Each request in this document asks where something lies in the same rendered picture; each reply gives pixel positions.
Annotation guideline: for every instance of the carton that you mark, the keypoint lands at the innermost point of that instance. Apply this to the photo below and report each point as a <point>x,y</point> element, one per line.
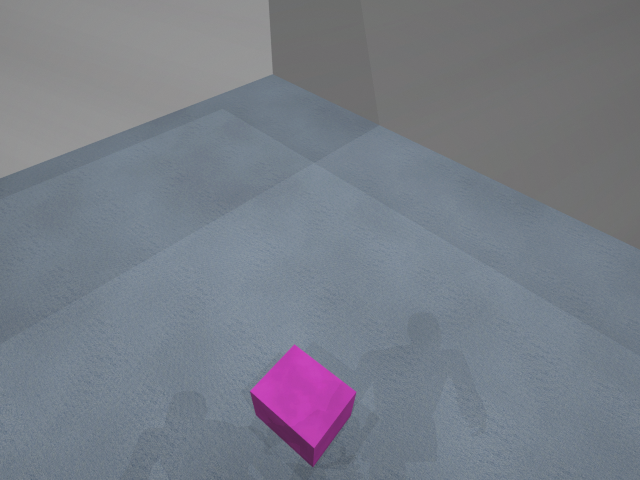
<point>303,403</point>

